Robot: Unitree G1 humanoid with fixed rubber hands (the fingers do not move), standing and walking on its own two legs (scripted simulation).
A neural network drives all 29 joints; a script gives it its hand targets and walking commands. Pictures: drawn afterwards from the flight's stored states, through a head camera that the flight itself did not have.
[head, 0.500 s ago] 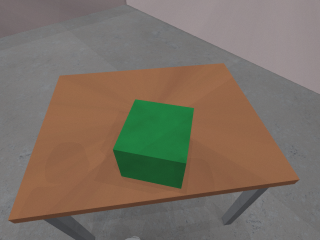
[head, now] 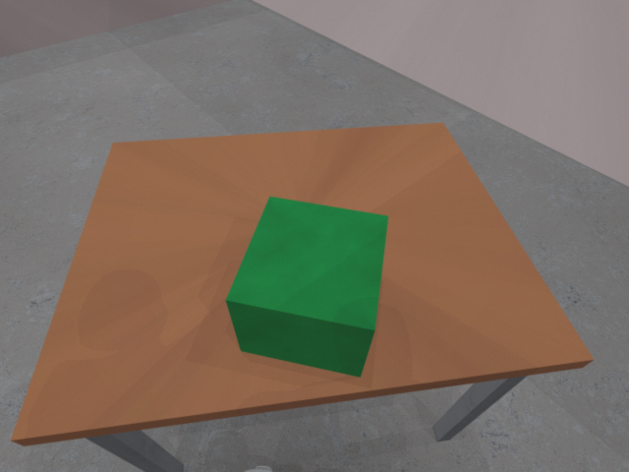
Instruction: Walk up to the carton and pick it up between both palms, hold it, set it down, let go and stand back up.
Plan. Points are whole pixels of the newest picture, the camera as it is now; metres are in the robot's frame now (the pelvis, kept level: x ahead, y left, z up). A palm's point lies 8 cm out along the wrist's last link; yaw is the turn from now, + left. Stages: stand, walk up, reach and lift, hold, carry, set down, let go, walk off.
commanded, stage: walk up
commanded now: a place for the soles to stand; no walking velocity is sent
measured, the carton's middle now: (313, 284) +0.40 +0.02 -0.02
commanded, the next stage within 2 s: none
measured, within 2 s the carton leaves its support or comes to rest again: neither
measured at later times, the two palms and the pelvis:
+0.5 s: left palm out of the picture +0.07 +0.31 -0.10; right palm out of the picture +0.06 -0.32 -0.09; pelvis +0.00 -0.01 +0.00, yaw +0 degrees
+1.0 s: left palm out of the picture +0.07 +0.31 -0.10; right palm out of the picture +0.06 -0.32 -0.09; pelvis +0.00 -0.01 +0.00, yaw +0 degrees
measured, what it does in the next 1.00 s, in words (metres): stands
